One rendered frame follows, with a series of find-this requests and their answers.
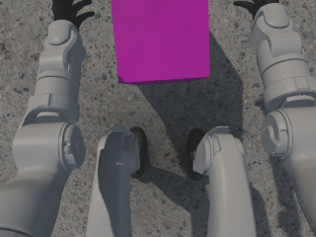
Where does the right robot thigh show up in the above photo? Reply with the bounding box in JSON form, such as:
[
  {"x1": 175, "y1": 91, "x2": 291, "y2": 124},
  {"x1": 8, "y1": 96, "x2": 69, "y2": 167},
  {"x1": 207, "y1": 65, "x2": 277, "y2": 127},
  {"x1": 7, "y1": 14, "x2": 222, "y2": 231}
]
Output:
[{"x1": 198, "y1": 133, "x2": 258, "y2": 237}]

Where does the right robot hand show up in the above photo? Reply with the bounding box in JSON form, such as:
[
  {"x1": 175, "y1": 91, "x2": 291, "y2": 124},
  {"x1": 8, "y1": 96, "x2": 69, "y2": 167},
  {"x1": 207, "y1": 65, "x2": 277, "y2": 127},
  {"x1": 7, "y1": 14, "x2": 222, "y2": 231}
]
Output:
[{"x1": 233, "y1": 0, "x2": 279, "y2": 20}]

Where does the left robot hand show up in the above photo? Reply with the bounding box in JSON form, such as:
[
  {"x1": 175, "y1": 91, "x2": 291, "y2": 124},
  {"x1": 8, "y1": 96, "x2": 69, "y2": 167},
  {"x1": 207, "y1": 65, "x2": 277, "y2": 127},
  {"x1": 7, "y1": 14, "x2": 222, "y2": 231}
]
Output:
[{"x1": 51, "y1": 0, "x2": 95, "y2": 32}]

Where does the carton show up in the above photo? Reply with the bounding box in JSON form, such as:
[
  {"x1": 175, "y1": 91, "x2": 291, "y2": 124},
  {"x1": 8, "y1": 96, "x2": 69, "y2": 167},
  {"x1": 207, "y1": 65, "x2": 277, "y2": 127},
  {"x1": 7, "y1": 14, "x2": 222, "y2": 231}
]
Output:
[{"x1": 111, "y1": 0, "x2": 210, "y2": 86}]

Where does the robot left forearm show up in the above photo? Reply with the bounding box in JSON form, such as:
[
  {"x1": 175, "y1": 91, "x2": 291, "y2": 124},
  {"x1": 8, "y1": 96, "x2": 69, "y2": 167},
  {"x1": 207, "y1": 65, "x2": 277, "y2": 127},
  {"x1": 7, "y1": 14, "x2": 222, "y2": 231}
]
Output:
[{"x1": 12, "y1": 20, "x2": 86, "y2": 168}]

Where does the right robot shin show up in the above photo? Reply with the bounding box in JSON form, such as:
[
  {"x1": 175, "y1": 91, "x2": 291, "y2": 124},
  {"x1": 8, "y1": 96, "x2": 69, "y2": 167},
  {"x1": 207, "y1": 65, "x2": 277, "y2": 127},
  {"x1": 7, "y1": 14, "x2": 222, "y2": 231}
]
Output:
[{"x1": 193, "y1": 126, "x2": 245, "y2": 176}]

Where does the robot right upper arm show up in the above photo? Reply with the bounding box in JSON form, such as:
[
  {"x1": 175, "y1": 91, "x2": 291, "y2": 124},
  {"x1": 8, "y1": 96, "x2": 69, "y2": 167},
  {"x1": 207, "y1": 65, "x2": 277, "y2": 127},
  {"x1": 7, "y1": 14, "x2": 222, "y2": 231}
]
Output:
[{"x1": 261, "y1": 106, "x2": 316, "y2": 237}]

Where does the robot left upper arm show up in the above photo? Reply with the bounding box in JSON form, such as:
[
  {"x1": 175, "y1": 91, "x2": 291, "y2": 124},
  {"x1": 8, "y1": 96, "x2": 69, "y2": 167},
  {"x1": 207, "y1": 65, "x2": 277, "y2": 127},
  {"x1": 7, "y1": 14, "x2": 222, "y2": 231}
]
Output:
[{"x1": 0, "y1": 121, "x2": 86, "y2": 237}]

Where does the robot right forearm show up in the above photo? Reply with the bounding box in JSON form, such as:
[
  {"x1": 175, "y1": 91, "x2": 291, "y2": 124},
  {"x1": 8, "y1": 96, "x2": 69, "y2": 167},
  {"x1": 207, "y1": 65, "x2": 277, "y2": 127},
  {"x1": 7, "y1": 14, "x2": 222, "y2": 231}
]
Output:
[{"x1": 249, "y1": 3, "x2": 316, "y2": 112}]

